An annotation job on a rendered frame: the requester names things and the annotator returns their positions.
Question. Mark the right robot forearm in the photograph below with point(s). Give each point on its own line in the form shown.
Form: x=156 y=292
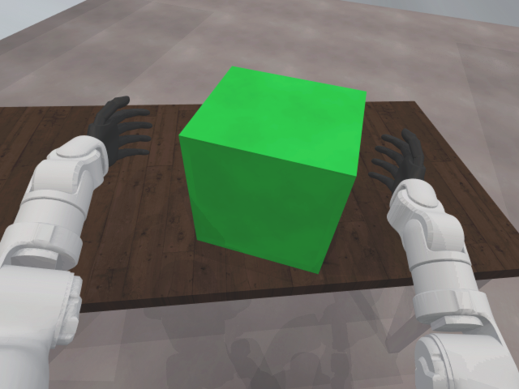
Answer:
x=447 y=296

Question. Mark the robot left upper arm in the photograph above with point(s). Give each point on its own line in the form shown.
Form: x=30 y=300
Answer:
x=39 y=309

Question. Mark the carton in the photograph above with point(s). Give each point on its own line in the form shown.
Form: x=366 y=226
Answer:
x=270 y=161

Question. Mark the left robot forearm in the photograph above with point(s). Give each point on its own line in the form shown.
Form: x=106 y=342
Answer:
x=46 y=231

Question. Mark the right robot hand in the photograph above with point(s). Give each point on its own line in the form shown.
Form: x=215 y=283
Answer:
x=410 y=162

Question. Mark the robot right upper arm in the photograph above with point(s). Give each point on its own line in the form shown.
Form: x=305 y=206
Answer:
x=458 y=361

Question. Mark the table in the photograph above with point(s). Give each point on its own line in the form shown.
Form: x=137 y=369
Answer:
x=139 y=243

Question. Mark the left robot hand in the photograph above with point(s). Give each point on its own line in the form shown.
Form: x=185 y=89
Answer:
x=107 y=128

